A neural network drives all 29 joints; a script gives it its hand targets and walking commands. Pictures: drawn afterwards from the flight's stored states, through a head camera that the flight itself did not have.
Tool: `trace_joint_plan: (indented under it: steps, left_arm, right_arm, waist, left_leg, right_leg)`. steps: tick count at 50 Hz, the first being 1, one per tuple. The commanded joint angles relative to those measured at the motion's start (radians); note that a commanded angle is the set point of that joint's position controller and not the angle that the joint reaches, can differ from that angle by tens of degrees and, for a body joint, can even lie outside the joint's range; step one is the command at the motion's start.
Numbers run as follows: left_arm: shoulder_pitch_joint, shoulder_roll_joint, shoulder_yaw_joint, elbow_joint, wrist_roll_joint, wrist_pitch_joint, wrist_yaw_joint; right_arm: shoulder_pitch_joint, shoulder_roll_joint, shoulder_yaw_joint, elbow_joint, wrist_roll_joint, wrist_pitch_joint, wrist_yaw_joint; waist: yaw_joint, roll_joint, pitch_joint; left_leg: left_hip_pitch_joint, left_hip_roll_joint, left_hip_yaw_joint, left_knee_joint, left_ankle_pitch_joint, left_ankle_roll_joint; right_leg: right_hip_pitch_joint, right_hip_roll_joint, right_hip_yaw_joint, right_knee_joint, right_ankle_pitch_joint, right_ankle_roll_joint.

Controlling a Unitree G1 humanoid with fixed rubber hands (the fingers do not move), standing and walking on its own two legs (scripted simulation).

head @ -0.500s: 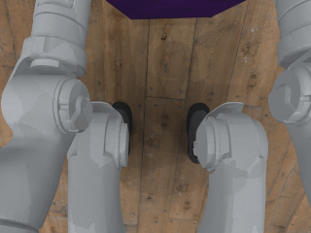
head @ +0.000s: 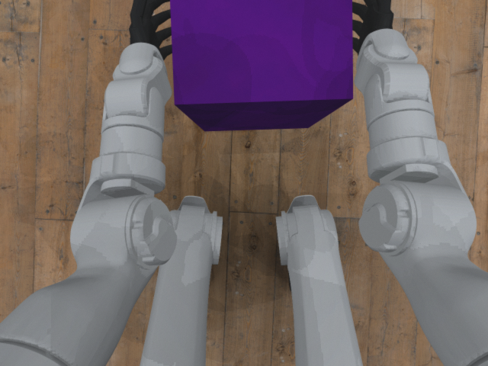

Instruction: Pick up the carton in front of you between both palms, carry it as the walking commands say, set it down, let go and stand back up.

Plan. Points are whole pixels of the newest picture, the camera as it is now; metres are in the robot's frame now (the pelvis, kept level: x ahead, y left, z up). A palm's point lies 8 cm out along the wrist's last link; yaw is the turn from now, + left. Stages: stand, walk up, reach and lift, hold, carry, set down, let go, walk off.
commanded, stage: reach and lift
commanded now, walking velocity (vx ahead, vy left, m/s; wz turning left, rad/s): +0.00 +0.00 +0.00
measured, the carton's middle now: (257, 55) +0.55 -0.02 -0.15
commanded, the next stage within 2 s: none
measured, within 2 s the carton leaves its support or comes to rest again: neither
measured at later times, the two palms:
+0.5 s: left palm (86, 20) +0.49 +0.13 +0.06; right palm (434, 11) +0.49 -0.17 +0.06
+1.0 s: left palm out of the picture +0.44 +0.14 +0.22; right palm out of the picture +0.44 -0.16 +0.22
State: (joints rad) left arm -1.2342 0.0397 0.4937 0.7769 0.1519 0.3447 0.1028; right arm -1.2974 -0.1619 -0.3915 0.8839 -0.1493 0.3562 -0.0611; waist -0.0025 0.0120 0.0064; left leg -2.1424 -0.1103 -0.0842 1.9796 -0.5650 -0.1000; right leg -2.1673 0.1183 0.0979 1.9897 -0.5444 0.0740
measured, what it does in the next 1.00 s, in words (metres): rises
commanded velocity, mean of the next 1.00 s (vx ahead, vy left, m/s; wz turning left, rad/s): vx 0.00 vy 0.00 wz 0.00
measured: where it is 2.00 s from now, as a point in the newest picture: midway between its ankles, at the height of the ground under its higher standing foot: (247, 272)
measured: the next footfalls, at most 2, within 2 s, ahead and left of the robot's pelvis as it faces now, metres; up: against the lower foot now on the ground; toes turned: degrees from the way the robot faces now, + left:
none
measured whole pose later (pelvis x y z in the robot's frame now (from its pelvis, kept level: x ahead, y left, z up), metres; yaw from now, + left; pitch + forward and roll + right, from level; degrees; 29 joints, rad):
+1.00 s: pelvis +0.06 +0.00 +0.25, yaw -1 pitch +26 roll +0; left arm -0.56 -0.13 0.40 0.58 0.22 0.34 0.04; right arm -0.59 0.09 -0.38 0.62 -0.22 0.35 -0.03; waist 0.00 0.01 -0.21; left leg -1.13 -0.09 -0.13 1.10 -0.42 -0.04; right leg -1.14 0.08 0.13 1.10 -0.41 0.04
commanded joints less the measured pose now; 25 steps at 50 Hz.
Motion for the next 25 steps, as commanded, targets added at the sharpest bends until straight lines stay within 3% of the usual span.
trace_joint_plan:
  steps: [1,8,16,25]
  left_arm:
    - [-0.651,-0.954,-0.356,0.034,-0.037,0.000,-0.264]
    - [-0.682,-0.987,-0.354,0.011,-0.024,0.014,-0.285]
    - [-0.611,-1.098,-0.507,-0.099,-0.097,0.056,-0.308]
    - [-0.386,-1.165,-0.610,-0.131,-0.134,0.058,-0.319]
  right_arm:
    - [-0.544,1.066,0.293,0.022,0.051,-0.006,0.286]
    - [-0.581,1.080,0.264,-0.012,0.017,0.002,0.290]
    - [-0.518,1.202,0.419,-0.150,0.096,0.047,0.299]
    - [-0.306,1.278,0.526,-0.204,0.134,0.048,0.296]
  waist:
    - [0.018,-0.052,-0.925]
    - [-0.003,-0.040,-1.061]
    - [0.000,-0.040,-1.329]
    - [0.002,-0.046,-1.239]
  left_leg:
    - [0.451,-0.065,0.197,-0.252,0.127,0.077]
    - [0.538,-0.067,0.195,-0.360,0.093,0.072]
    - [0.728,-0.071,0.206,-0.447,0.216,0.058]
    - [0.858,-0.071,0.169,-0.566,0.323,0.050]
  right_leg:
    - [0.509,0.045,-0.196,-0.279,0.128,-0.046]
    - [0.637,0.044,-0.194,-0.388,0.102,-0.052]
    - [0.887,0.048,-0.202,-0.464,0.249,-0.035]
    - [1.018,0.054,-0.172,-0.582,0.362,-0.026]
